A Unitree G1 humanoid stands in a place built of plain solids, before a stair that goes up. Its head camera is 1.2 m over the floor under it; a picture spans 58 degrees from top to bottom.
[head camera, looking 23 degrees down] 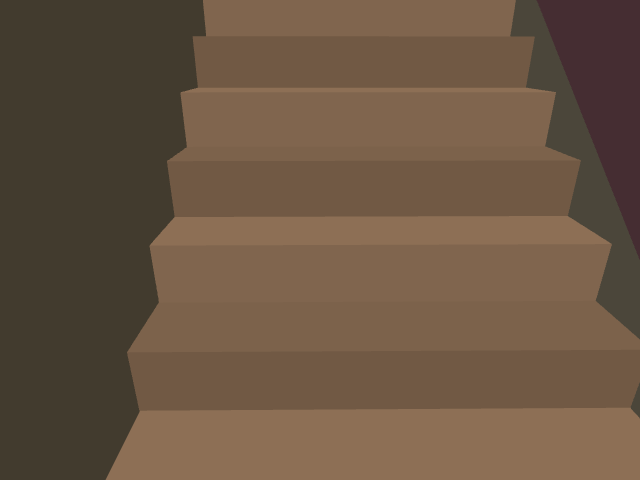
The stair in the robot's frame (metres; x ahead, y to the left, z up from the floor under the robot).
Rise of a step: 0.18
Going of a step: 0.23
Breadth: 1.27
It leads straight ahead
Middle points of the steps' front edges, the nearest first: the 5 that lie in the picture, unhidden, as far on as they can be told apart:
0.86 -0.17 0.54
1.08 -0.17 0.73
1.31 -0.17 0.91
1.54 -0.17 1.09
1.77 -0.16 1.27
